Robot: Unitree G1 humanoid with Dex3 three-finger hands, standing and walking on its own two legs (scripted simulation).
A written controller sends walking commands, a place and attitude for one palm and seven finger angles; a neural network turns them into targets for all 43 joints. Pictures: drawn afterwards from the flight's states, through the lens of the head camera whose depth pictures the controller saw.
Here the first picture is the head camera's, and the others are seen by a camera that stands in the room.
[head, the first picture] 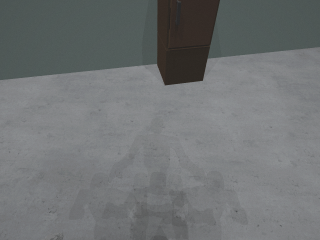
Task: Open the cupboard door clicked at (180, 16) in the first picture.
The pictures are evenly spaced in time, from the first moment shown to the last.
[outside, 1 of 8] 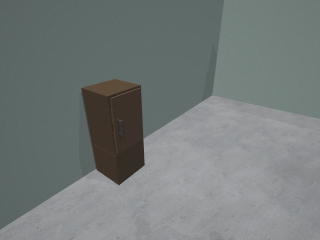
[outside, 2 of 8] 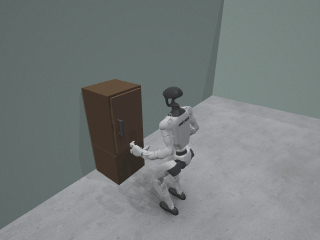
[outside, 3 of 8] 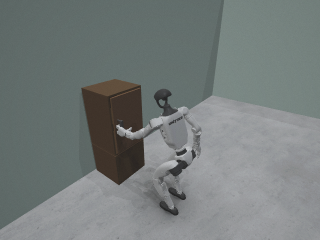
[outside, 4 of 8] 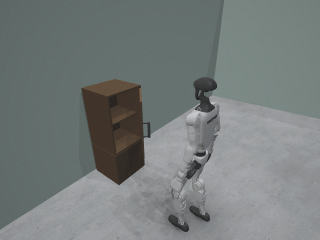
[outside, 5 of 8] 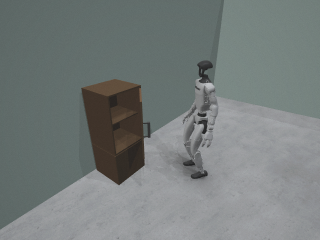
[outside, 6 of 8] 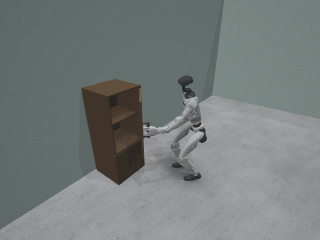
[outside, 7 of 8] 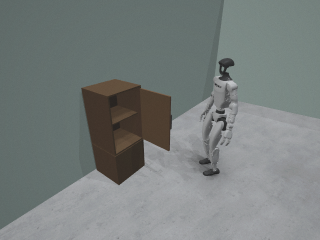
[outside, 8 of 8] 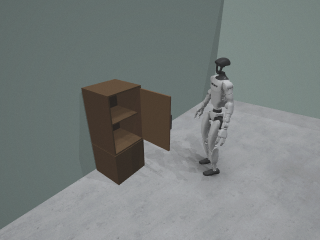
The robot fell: no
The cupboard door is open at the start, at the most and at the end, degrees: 0 88 88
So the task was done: yes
